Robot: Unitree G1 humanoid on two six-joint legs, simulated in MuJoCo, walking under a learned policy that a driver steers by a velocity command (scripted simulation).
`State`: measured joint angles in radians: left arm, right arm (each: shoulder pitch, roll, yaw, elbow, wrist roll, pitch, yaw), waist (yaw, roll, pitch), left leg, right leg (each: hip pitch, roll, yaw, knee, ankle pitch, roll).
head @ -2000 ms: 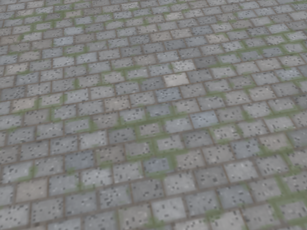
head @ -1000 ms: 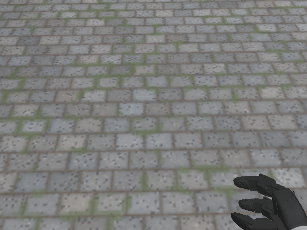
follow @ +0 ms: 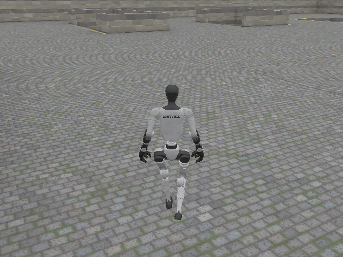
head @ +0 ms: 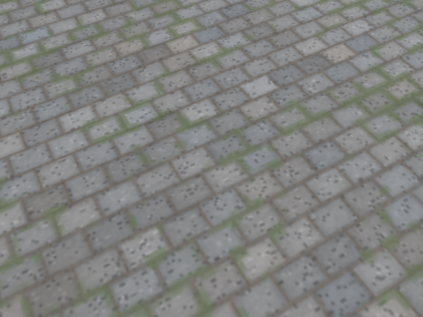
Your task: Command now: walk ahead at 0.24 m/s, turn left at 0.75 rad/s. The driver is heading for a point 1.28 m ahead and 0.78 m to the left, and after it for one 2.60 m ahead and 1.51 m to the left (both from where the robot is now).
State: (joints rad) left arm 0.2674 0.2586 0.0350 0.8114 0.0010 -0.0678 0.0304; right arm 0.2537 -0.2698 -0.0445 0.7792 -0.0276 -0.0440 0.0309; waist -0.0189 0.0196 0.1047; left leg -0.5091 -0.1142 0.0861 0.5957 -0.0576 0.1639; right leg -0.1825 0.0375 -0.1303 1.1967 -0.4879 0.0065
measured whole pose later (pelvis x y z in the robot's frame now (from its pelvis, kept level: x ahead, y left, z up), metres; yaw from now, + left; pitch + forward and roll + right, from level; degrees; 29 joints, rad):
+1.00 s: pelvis +0.18 -0.08 +0.04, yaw +52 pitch +0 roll +1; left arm 0.25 0.27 0.02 0.72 0.03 0.01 0.01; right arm 0.16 -0.32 -0.06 0.72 -0.01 0.09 0.04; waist 0.04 0.02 0.08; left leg -0.37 -0.03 -0.07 0.84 -0.44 -0.04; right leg -0.22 -0.05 -0.13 0.45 -0.24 -0.04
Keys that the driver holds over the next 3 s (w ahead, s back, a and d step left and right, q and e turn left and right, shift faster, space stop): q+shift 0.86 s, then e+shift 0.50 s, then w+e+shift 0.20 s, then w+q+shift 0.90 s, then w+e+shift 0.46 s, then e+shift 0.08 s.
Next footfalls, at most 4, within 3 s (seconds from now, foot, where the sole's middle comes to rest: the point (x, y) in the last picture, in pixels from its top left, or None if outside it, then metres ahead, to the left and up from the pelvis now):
0.60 right None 0.28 -0.11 -0.74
1.08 left None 0.10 0.01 -0.74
1.46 right None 0.24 -0.16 -0.74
1.98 left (173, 269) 0.58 0.15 -0.74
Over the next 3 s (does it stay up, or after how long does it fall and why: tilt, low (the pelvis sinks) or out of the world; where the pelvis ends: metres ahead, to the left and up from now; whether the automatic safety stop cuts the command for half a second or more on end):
stays up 1.09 0.71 0.03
